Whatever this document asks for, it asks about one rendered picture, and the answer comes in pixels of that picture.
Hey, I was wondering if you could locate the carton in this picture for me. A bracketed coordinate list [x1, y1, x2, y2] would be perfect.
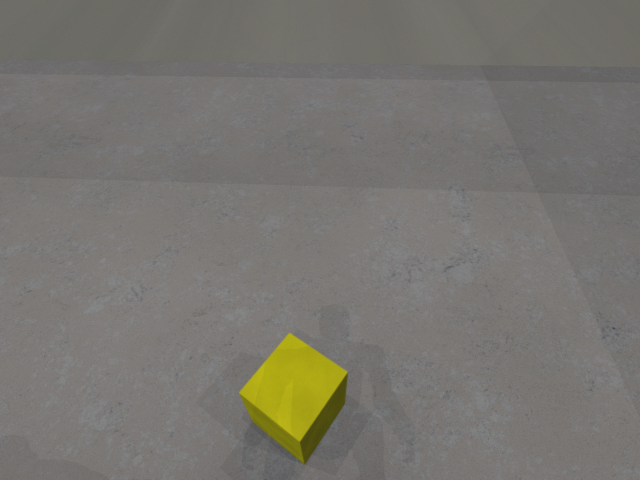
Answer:
[239, 333, 348, 465]

